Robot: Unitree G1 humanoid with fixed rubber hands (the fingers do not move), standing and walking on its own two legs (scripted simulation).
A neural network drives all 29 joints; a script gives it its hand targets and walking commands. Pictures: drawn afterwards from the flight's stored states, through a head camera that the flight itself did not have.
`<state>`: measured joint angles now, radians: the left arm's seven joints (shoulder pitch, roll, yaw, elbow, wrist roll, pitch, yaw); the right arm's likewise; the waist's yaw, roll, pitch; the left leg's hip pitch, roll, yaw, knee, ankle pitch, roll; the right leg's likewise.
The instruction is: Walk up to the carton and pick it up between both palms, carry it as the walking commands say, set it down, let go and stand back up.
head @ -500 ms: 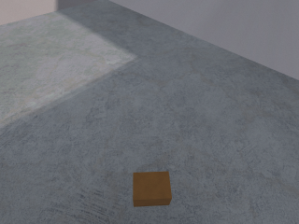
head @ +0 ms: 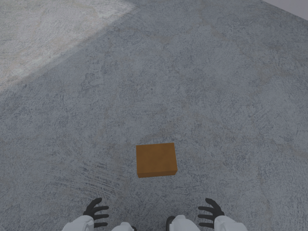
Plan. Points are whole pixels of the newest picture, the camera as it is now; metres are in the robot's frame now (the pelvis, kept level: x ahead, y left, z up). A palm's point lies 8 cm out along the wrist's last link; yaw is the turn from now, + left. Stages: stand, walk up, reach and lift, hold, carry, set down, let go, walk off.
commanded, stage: reach and lift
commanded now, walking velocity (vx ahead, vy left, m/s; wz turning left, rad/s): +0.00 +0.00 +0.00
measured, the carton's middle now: (155, 160) +0.45 -0.02 -0.68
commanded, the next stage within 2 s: none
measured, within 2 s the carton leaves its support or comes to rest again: neither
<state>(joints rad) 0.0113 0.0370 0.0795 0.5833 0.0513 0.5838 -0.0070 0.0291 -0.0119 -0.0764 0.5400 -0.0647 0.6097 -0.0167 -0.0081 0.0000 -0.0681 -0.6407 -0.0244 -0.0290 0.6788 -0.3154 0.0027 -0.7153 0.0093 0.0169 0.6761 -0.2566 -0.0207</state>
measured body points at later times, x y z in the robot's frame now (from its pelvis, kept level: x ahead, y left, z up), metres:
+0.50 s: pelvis -0.08 +0.00 -0.06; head +0.11 -0.01 +0.36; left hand +0.22 +0.20 -0.18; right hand +0.23 -0.22 -0.18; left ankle -0.03 +0.13 -0.72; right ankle +0.01 -0.11 -0.72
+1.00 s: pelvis -0.08 +0.00 -0.08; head +0.20 -0.01 +0.27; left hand +0.38 +0.19 -0.20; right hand +0.40 -0.23 -0.20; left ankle -0.03 +0.13 -0.72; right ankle +0.01 -0.11 -0.72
